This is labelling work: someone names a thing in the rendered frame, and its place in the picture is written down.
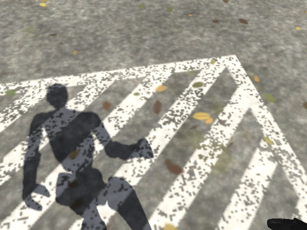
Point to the robot right hand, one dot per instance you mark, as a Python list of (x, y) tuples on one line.
[(286, 224)]

